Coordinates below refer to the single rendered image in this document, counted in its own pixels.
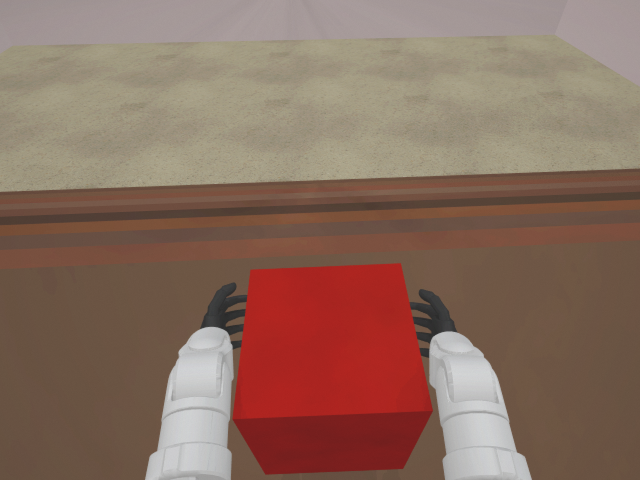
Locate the robot right forearm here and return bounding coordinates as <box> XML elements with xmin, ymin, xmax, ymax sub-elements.
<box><xmin>429</xmin><ymin>331</ymin><xmax>532</xmax><ymax>480</ymax></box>

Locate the carton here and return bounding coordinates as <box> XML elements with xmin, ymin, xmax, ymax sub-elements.
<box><xmin>232</xmin><ymin>263</ymin><xmax>433</xmax><ymax>475</ymax></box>

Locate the robot left forearm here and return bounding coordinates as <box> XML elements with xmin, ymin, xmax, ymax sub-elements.
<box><xmin>145</xmin><ymin>327</ymin><xmax>234</xmax><ymax>480</ymax></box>

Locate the right robot hand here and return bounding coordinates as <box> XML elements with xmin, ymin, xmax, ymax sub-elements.
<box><xmin>409</xmin><ymin>289</ymin><xmax>458</xmax><ymax>358</ymax></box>

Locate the left robot hand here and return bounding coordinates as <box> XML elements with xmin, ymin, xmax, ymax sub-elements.
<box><xmin>200</xmin><ymin>282</ymin><xmax>247</xmax><ymax>349</ymax></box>

